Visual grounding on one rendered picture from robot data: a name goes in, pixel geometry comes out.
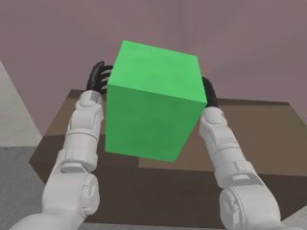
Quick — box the carton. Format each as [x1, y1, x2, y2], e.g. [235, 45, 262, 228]
[105, 40, 207, 163]

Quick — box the left robot hand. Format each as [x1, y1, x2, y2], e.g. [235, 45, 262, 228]
[85, 61, 113, 96]

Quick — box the left robot forearm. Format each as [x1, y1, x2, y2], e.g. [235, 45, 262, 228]
[41, 90, 105, 210]

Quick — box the pedestal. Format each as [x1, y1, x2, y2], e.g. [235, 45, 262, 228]
[29, 89, 307, 229]

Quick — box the right robot forearm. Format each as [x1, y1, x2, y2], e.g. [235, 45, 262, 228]
[199, 106, 281, 220]

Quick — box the robot right upper arm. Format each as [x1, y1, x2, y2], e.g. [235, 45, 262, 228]
[219, 184, 304, 230]

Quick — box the right robot hand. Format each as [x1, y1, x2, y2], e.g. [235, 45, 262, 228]
[201, 77, 219, 108]

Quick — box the robot left upper arm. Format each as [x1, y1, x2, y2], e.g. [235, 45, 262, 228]
[9, 172, 100, 230]

